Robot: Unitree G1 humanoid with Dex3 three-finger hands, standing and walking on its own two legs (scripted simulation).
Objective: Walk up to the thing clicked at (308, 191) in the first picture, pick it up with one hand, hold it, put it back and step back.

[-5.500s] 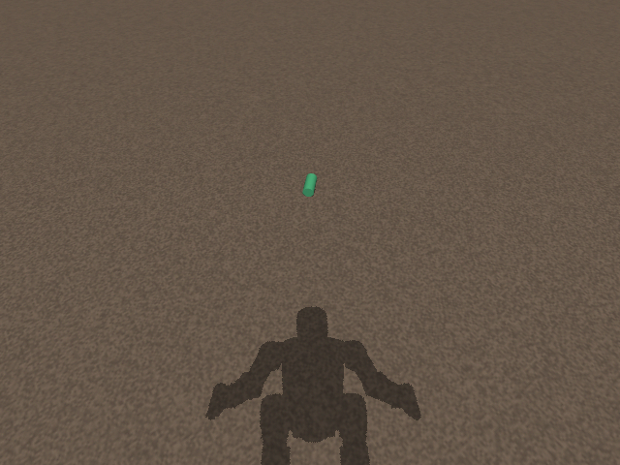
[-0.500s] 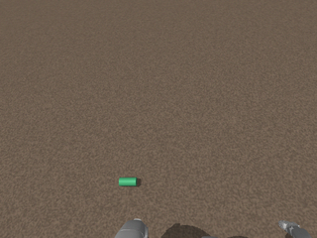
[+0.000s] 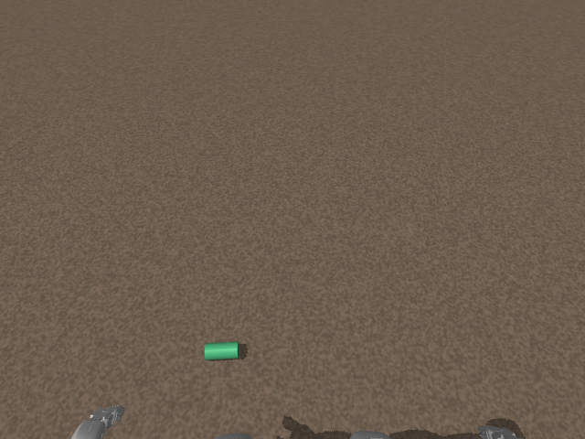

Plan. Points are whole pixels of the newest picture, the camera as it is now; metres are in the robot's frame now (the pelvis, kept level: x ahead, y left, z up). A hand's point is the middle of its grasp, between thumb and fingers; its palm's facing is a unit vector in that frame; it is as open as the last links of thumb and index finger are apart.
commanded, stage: walk up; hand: left
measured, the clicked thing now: (222, 350) +0.44 +0.23 -0.74
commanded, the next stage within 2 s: stand in 0.94 s
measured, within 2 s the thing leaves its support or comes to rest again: neither
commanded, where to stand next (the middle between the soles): +0.09 -0.01 m, yaw +1 degrees
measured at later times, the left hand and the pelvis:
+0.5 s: hand out of the picture +0.07 +0.25 -0.14, palm faces +0.00 -0.94 -0.34, open 7.3 cm; pelvis -0.01 -0.01 +0.02, yaw +0 degrees
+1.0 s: hand out of the picture +0.09 +0.24 -0.14, palm faces +0.00 -0.94 -0.33, open 7.3 cm; pelvis +0.01 -0.01 +0.02, yaw +1 degrees
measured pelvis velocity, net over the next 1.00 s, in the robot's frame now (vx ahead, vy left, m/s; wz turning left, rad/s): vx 0.01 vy -0.01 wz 0.01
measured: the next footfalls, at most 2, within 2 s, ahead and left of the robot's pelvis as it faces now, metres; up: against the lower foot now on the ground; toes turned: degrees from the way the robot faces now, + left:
none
